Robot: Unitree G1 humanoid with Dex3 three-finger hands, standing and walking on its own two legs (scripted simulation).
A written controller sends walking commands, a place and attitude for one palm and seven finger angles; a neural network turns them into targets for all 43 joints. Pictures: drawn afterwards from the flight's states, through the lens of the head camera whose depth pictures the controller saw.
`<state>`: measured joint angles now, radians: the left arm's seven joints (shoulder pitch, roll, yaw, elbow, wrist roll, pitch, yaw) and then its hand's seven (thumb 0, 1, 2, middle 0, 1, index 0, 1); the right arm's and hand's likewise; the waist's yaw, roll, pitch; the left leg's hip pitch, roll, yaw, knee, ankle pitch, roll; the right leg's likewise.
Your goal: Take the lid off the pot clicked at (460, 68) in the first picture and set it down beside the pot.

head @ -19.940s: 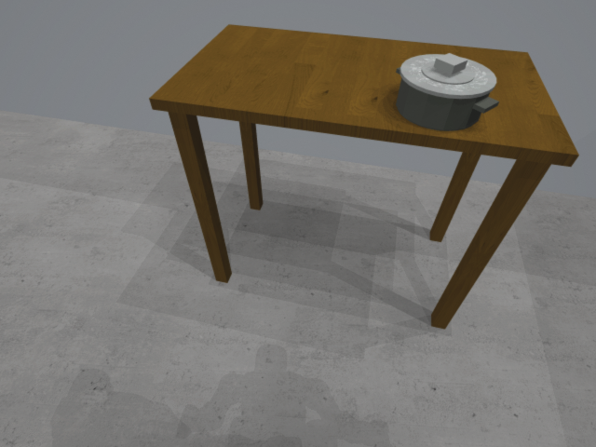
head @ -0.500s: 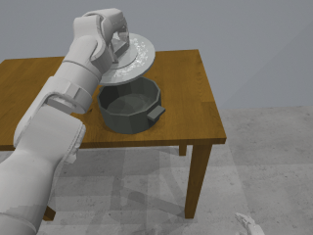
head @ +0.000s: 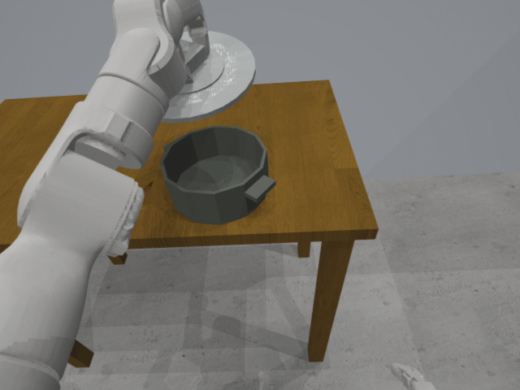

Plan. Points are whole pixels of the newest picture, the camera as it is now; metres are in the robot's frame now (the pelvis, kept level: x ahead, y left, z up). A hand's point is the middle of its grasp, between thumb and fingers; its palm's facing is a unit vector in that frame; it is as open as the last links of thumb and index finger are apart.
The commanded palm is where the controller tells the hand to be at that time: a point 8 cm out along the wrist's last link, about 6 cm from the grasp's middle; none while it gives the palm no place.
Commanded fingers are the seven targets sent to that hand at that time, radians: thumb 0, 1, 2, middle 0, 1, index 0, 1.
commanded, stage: move the lid sideways beside the pot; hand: left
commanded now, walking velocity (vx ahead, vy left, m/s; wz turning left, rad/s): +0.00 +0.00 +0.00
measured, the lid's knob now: (183, 57) +0.49 +0.11 +0.30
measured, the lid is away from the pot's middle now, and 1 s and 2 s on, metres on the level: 0.02 0.11 0.24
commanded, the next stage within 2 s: none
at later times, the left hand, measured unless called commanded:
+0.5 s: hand (149, 65) +0.46 +0.15 +0.30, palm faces -0.13 -0.09 -0.99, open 8.5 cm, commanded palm +0.43 +0.15 +0.37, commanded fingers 0.00 0.48 1.13 -0.84 -0.98 -0.83 -0.98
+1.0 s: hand (109, 67) +0.45 +0.20 +0.31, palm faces -0.12 -0.06 -0.99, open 8.5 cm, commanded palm +0.43 +0.20 +0.37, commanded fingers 0.00 0.48 1.13 -0.84 -0.98 -0.83 -0.98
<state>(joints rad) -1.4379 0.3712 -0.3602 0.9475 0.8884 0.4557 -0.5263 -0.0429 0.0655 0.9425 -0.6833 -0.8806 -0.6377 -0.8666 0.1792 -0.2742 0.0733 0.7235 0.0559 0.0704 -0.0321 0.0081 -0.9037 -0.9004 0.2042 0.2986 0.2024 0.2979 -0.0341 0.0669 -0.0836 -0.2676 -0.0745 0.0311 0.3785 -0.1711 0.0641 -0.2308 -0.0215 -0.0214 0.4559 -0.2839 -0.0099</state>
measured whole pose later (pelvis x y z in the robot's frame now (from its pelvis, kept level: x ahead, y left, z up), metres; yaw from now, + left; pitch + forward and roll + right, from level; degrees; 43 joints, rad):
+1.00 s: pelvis -0.01 +0.00 +0.00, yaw +1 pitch +4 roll +1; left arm -1.36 0.57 -0.30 0.89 0.94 0.36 -0.58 -0.05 0.06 0.94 -0.69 -0.88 -0.64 -0.87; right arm 0.16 -0.27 0.08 0.68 0.07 0.11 -0.04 0.01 -0.90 -0.90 0.20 0.30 0.20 0.30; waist -0.04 0.05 -0.07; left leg -0.31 -0.07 0.01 0.43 -0.18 0.06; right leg -0.26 -0.02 -0.04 0.48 -0.29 -0.01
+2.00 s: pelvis -0.01 +0.01 +0.00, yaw +2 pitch +6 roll -1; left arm -1.33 0.82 -0.17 0.95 1.00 0.22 -0.58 -0.05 0.07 0.94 -0.70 -0.89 -0.64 -0.86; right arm 0.20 -0.29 0.07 0.68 0.09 0.15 -0.05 0.01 -0.90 -0.90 0.21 0.30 0.20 0.30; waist -0.06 0.05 -0.05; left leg -0.37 -0.07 -0.01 0.45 -0.19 0.07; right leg -0.28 -0.01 -0.06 0.44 -0.26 -0.01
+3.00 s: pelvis +0.00 +0.01 +0.00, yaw +2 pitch +6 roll -1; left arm -1.22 0.77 -0.18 0.95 0.97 0.26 -0.56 -0.04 0.10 0.96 -0.72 -0.90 -0.62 -0.86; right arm 0.21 -0.30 0.06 0.66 0.09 0.15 -0.05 0.01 -0.90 -0.90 0.21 0.30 0.20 0.30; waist -0.07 0.05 -0.04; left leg -0.37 -0.06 -0.01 0.47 -0.20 0.07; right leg -0.27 0.00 -0.06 0.45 -0.28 -0.01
